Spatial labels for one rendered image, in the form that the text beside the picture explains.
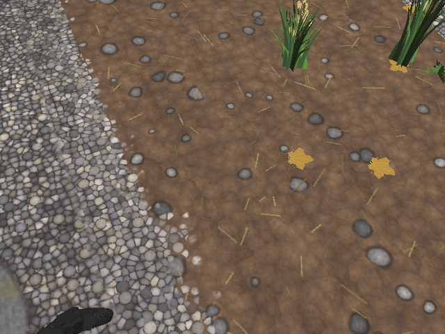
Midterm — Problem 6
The robot left hand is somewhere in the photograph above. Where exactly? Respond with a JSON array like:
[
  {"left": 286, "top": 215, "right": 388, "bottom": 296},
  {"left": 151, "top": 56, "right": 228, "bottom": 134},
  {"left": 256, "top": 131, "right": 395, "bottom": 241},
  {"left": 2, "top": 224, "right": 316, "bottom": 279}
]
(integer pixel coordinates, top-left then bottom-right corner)
[{"left": 36, "top": 307, "right": 113, "bottom": 334}]

